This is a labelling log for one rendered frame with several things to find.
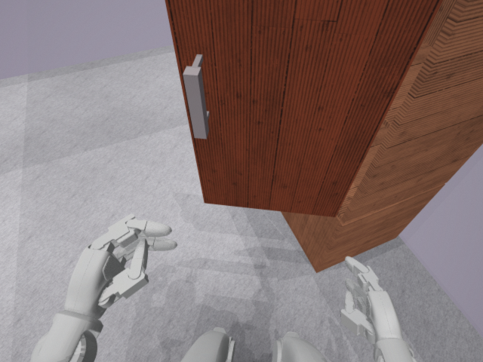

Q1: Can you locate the robot right forearm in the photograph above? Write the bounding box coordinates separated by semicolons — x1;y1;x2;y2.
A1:
374;338;418;362

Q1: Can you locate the robot right hand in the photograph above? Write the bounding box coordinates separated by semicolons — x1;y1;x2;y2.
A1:
341;256;403;346

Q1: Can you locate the robot left hand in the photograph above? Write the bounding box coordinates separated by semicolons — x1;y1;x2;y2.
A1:
64;214;177;319

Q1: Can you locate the right robot thigh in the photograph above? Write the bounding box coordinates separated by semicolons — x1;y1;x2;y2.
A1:
272;336;327;362

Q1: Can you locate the robot left forearm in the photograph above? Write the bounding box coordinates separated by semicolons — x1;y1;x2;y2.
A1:
30;311;103;362

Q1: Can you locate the handle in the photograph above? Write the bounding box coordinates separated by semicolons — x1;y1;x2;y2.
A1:
183;54;210;139

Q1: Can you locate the left robot thigh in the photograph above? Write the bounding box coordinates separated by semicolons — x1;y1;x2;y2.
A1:
181;331;235;362

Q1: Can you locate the robot thigh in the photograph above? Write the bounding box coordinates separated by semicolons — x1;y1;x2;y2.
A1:
272;336;327;362
181;331;235;362

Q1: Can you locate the cupboard door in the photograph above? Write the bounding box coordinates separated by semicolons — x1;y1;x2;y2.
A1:
165;0;443;217

